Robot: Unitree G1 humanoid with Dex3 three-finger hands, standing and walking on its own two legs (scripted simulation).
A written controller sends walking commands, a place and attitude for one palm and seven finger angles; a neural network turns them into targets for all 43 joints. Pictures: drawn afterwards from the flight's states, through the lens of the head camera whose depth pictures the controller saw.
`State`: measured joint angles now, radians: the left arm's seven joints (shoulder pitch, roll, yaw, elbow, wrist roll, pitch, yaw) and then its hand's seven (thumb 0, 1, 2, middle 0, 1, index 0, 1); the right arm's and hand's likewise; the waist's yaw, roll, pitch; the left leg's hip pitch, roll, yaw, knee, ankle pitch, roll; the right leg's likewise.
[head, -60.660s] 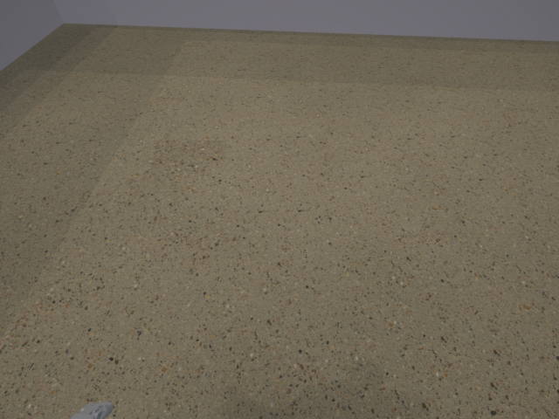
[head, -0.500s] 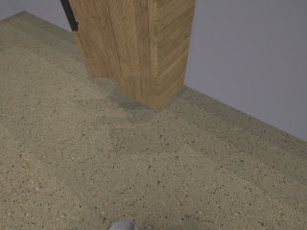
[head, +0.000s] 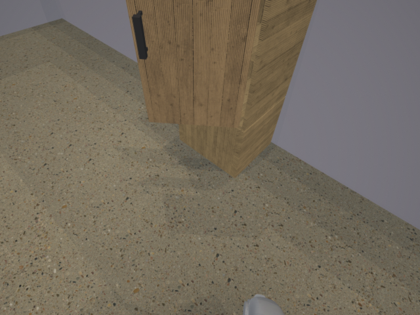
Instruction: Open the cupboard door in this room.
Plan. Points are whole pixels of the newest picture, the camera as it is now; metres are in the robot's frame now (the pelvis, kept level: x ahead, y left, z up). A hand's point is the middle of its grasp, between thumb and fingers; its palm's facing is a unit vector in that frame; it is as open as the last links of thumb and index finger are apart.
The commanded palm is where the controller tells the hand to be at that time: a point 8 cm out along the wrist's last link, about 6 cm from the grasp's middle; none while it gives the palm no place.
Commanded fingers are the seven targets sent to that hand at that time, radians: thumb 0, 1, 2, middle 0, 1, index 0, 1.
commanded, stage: take the last steps up to it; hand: left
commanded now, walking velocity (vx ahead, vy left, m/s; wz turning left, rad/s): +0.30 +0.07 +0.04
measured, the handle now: (141, 35) +0.93 +0.29 +0.07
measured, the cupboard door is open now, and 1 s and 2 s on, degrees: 38 38 38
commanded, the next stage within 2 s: come to a stop and stand still in 0.70 s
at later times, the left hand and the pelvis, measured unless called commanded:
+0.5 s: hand (140, 292) +0.19 +0.17 -0.16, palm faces +0.13 -0.97 -0.22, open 7.1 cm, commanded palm none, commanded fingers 0.00 0.90 0.90 -0.20 -0.30 -0.20 -0.30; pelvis +0.18 -0.02 +0.00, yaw +4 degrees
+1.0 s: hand (125, 221) +0.37 +0.25 -0.18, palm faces +0.09 -0.97 -0.21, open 7.3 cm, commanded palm none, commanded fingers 0.00 0.90 0.90 -0.20 -0.30 -0.20 -0.30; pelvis +0.33 +0.06 +0.00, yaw +2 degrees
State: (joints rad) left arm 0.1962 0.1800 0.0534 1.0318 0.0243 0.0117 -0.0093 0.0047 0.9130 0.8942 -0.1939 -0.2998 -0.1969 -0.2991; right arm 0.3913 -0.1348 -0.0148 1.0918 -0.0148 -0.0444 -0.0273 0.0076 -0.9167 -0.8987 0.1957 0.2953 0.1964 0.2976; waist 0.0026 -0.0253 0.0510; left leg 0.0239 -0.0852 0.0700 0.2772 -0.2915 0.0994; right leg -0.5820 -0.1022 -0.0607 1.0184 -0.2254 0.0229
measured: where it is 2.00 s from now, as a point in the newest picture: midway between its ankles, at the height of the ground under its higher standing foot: (196, 293)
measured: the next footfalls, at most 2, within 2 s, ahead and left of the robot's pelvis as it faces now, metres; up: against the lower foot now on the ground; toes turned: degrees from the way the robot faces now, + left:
right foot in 0.20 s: +0.19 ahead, -0.11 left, +0.00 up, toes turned -5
left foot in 0.70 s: +0.36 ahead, +0.15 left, +0.00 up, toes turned +11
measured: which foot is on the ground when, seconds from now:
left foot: down 0.00-0.22, up 0.24-0.68, down 0.70-1.00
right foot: up 0.00-0.18, down 0.20-0.70, up 0.72-1.00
